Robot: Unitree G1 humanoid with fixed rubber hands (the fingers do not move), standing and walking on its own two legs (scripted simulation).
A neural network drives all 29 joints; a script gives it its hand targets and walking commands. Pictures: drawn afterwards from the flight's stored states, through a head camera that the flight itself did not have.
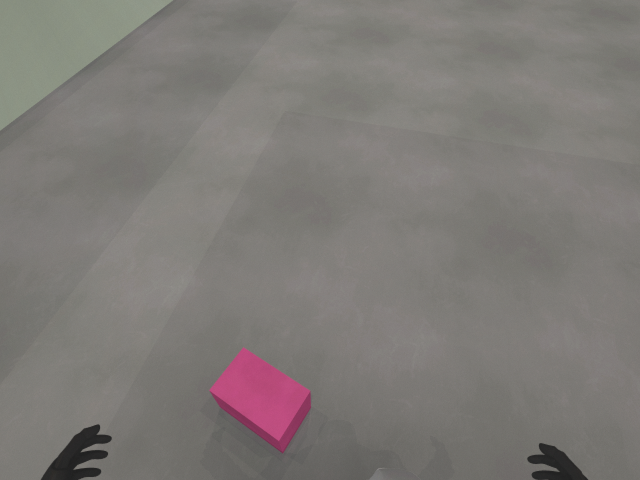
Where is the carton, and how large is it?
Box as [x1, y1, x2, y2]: [209, 347, 310, 452]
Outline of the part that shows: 243,347 209,390 220,407 281,452 283,452 310,408 310,392 309,390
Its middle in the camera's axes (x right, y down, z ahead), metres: -0.16 +0.46 +1.11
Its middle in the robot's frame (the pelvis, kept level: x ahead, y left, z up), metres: +0.42 +0.15 -0.68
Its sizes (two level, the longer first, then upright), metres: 0.234 0.146 0.156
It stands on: the floor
